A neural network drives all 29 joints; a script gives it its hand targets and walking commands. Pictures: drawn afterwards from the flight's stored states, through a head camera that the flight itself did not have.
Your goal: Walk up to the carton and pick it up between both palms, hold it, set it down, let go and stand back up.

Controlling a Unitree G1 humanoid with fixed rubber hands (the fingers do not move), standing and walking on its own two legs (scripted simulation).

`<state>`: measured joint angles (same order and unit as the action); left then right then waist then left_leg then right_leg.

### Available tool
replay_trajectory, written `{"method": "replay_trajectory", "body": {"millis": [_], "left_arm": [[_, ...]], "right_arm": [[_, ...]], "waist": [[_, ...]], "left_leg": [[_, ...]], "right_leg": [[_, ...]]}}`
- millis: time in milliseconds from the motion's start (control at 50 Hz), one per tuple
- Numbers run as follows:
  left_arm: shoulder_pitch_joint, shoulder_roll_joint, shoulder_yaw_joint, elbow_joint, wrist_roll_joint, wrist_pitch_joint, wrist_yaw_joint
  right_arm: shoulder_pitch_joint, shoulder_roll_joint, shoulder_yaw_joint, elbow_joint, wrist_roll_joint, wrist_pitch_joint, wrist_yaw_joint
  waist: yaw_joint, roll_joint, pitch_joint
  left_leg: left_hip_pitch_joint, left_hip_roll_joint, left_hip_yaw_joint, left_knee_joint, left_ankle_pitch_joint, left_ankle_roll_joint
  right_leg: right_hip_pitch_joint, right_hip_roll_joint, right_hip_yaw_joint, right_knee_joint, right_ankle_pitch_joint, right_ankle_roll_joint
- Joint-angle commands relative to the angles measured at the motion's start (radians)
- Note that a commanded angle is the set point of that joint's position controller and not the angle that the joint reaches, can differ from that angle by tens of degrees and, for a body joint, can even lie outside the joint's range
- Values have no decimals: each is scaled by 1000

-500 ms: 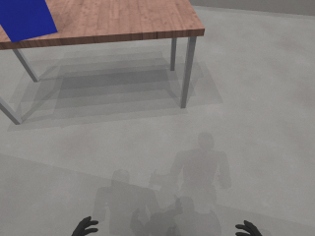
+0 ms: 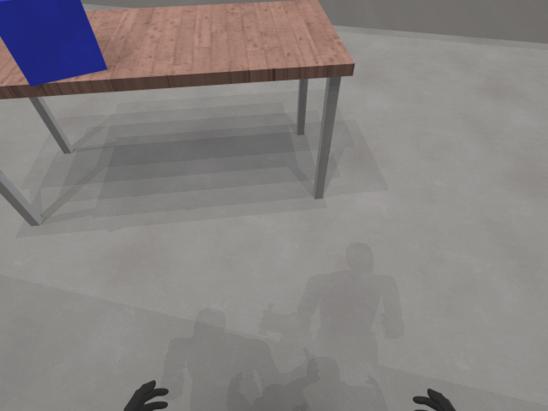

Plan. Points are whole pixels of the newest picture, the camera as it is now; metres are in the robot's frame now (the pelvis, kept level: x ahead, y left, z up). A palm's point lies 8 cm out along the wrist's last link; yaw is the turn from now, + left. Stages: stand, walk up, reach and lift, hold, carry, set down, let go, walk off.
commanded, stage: stand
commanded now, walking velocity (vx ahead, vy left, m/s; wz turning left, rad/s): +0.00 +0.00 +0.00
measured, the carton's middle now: (49, 25) +1.14 +0.76 +0.06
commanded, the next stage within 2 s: walk up in 1.32 s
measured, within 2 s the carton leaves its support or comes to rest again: neither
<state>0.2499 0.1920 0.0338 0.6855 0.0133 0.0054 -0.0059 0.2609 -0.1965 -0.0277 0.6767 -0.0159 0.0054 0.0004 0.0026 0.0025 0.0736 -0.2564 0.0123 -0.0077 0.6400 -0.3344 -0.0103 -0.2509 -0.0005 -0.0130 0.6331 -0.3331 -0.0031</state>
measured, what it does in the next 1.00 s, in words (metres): stands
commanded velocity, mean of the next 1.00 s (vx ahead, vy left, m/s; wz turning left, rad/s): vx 0.00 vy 0.00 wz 0.00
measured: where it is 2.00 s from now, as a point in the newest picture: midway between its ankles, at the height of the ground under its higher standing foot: outside the picture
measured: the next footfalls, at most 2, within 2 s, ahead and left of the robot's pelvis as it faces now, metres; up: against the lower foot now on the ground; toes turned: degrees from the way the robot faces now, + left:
left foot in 1.84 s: +0.14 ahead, +0.26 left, +0.00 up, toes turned +15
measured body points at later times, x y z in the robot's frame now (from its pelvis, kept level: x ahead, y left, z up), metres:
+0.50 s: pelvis -0.01 +0.00 +0.00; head +0.00 +0.00 +0.45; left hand +0.08 +0.24 -0.12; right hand +0.08 -0.24 -0.12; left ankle +0.01 +0.13 -0.72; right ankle +0.01 -0.12 -0.72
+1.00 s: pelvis -0.01 +0.00 +0.01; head -0.01 +0.00 +0.46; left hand +0.06 +0.24 -0.12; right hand +0.06 -0.24 -0.12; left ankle +0.01 +0.13 -0.72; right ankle +0.01 -0.12 -0.72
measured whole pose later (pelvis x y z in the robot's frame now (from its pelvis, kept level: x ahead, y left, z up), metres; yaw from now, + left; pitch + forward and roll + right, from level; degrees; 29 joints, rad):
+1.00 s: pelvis -0.01 +0.00 +0.01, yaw +0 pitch -3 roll +0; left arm 0.31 0.20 0.02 0.78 0.01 0.00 0.00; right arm 0.32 -0.21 -0.01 0.78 -0.01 0.00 -0.01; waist 0.00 0.00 0.05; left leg -0.24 0.01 -0.01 0.57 -0.28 -0.01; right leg -0.24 0.00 -0.01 0.56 -0.28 0.00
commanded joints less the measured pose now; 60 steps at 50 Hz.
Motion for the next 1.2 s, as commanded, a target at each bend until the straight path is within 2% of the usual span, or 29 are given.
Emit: {"method": "replay_trajectory", "body": {"millis": [0,360,520,1180], "left_arm": [[-9,146,40,-116,0,-33,7],[15,147,36,-80,-5,-31,7],[39,151,34,-56,-5,-33,9],[78,163,21,36,-10,-32,20]], "right_arm": [[-7,-133,-42,-118,0,-34,-8],[28,-148,-41,-79,5,-36,-9],[39,-148,-37,-55,6,-37,-10],[81,-159,-21,45,9,-34,-19]], "waist": [[1,0,-83],[-2,-12,-62],[1,7,-46],[-1,1,-26]], "left_leg": [[17,60,-74,-126,183,40],[5,69,-88,-169,117,40],[-13,69,-90,-186,108,39],[2,69,-93,-215,125,32]], "right_leg": [[0,-83,102,-138,182,-37],[-16,-79,100,-169,100,-30],[-9,-81,103,-180,100,-28],[-6,-86,109,-224,105,-25]]}}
